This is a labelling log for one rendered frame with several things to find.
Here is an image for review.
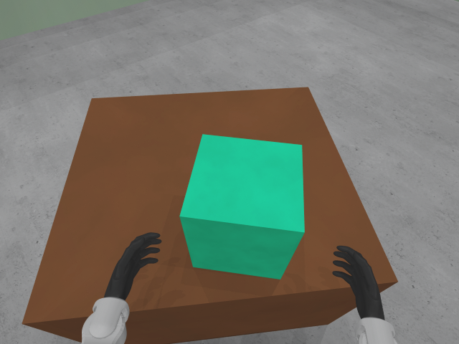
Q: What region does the carton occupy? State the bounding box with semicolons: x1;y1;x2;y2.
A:
180;134;305;280

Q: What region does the pedestal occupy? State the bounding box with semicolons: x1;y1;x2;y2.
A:
22;87;398;344

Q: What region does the robot left forearm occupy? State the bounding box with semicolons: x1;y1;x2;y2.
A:
82;297;130;344

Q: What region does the right robot hand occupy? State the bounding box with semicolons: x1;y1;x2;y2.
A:
332;246;384;320

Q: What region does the left robot hand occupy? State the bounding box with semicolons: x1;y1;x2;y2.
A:
104;232;161;300

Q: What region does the robot right forearm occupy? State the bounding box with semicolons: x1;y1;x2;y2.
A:
355;317;399;344

